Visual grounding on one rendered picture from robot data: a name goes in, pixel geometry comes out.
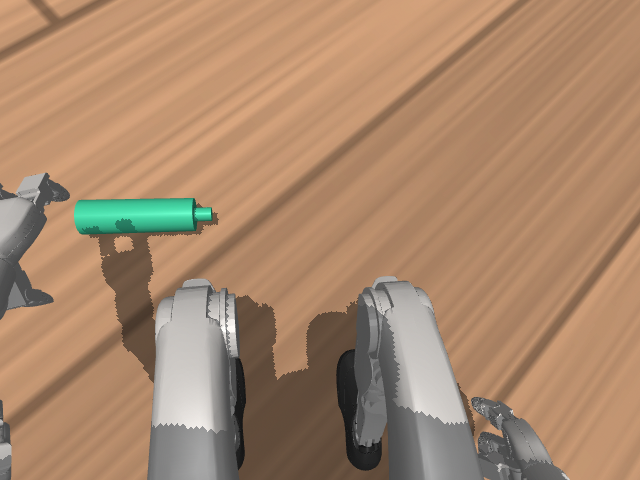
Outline right robot hand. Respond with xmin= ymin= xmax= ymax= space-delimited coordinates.
xmin=471 ymin=397 xmax=554 ymax=480

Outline left robot hand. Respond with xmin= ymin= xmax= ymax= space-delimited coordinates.
xmin=0 ymin=173 xmax=70 ymax=310

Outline bottle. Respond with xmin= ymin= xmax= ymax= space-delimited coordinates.
xmin=74 ymin=198 xmax=213 ymax=235

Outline right robot arm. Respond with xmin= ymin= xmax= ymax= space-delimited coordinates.
xmin=521 ymin=463 xmax=570 ymax=480

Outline left robot arm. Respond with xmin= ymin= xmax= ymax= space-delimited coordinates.
xmin=0 ymin=258 xmax=16 ymax=480

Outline right robot foot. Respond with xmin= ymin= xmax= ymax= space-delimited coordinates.
xmin=336 ymin=349 xmax=382 ymax=471

